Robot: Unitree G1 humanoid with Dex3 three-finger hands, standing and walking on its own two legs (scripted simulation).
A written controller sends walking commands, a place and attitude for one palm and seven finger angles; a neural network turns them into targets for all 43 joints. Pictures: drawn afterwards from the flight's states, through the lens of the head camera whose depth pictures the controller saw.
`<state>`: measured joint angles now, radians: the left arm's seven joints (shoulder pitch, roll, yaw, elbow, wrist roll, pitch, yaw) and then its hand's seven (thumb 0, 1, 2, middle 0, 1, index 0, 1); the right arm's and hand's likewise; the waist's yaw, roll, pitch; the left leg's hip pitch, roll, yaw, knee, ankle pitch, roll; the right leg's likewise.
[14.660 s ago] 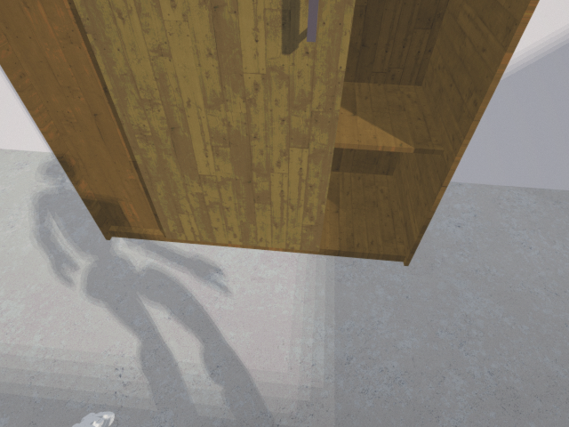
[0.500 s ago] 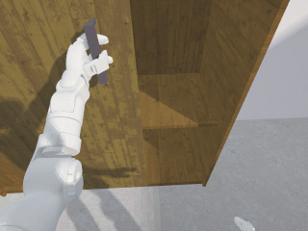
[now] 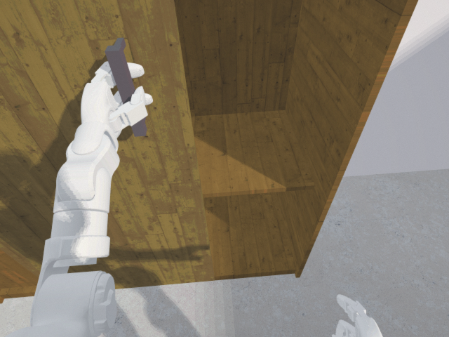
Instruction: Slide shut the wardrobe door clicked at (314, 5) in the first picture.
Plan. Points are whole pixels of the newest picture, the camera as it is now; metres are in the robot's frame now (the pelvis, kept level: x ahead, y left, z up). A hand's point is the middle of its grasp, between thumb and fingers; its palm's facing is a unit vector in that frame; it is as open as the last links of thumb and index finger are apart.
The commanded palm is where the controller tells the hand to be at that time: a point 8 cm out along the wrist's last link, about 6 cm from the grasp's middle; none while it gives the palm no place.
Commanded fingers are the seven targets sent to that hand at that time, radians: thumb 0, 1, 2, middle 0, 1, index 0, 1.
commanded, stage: tug the door sideways, standing still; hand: left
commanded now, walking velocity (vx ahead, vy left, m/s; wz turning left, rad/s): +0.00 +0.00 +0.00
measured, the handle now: (130, 89) +0.47 +0.18 +0.23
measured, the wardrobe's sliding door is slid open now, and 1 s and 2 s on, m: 0.37 0.37 0.34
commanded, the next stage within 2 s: step sideways, sliding the door along in 0.92 s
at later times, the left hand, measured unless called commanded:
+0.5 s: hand (142, 105) +0.42 +0.14 +0.23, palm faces +0.20 -0.98 -0.03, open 5.7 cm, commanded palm +0.39 +0.14 +0.23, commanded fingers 0.00 0.90 0.90 -0.45 -1.40 -0.45 -1.40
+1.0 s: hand (144, 106) +0.41 +0.14 +0.23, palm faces +0.20 -0.98 -0.05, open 5.9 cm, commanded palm +0.39 +0.14 +0.23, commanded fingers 0.00 0.90 0.90 -0.45 -1.40 -0.45 -1.40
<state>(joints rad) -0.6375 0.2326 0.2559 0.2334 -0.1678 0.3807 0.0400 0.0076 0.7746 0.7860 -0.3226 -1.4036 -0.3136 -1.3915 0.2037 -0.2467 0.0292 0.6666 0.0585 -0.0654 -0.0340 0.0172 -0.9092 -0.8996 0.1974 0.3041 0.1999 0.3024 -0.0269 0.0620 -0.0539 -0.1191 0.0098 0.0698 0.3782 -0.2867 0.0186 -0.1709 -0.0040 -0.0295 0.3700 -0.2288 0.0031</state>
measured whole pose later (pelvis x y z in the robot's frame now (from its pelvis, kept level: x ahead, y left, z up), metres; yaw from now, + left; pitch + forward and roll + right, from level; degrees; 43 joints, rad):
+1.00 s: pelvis -0.03 +0.00 +0.00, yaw +5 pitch +2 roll +0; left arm -0.94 0.16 0.07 0.65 -0.15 0.23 0.18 0.00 0.79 0.81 -0.32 -1.40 -0.23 -1.40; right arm 0.26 -0.23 0.02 0.81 0.04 -0.17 -0.03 0.02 -0.91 -0.90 0.20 0.30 0.20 0.30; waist 0.03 0.05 -0.03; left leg -0.20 -0.03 -0.01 0.44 -0.27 0.03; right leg -0.21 -0.04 -0.09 0.42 -0.23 0.01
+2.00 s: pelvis +0.09 -0.15 -0.02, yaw +15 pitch -2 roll +1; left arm -0.67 0.19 0.07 0.00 -0.08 0.02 0.14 -0.04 0.74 0.83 -0.46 -1.40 -0.16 -1.28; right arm 0.06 -0.23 -0.06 0.58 0.05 -0.12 0.03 0.02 -0.91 -0.90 0.19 0.30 0.20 0.30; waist 0.15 0.05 0.26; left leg -0.16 0.12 0.05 0.55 -0.34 -0.08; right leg -0.30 0.00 -0.05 0.67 -0.30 -0.01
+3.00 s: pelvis +0.15 -0.24 -0.02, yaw +10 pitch -1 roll +0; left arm -0.32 0.15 0.10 -0.38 -0.03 -0.12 0.16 -0.07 0.72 0.85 -0.51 -1.45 -0.11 -1.12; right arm -0.02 -0.17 0.00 0.59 0.03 -0.10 0.07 0.02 -0.91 -0.90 0.20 0.30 0.20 0.30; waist 0.11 0.02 0.27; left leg -0.31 0.20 0.06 0.78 -0.43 -0.06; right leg -0.29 0.01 -0.11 0.62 -0.30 -0.08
